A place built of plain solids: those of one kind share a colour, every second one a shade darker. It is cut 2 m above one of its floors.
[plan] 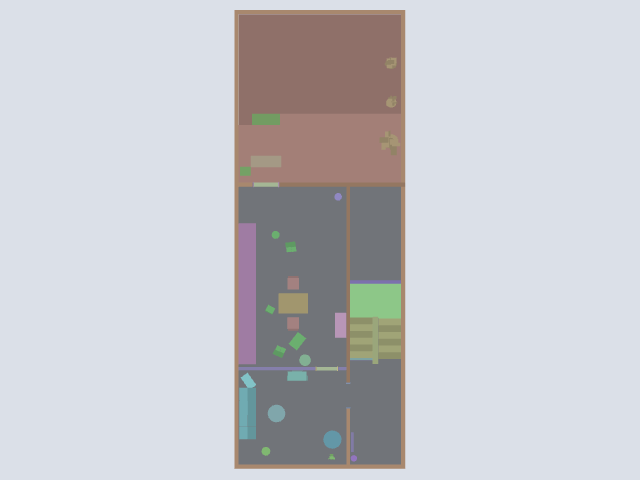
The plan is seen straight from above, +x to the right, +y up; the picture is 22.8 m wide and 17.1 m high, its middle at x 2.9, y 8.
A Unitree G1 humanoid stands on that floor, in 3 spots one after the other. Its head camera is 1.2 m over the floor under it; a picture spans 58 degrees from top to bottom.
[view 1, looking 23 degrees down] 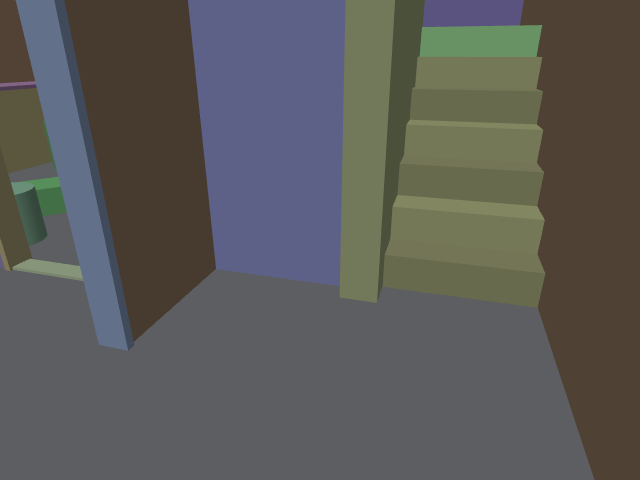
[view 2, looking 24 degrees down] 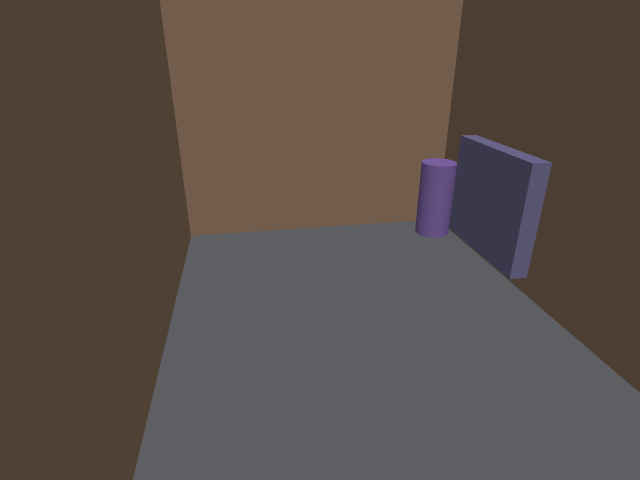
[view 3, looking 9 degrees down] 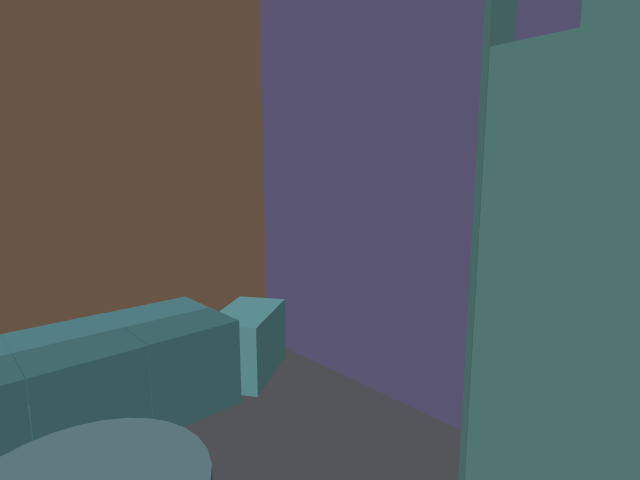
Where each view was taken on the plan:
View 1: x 5.23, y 1.60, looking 106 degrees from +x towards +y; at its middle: under_head_face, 2.38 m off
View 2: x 5.38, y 2.88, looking -100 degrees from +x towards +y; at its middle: ground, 2.95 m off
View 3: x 2.45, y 1.60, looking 137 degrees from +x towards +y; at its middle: kitchen_wall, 2.61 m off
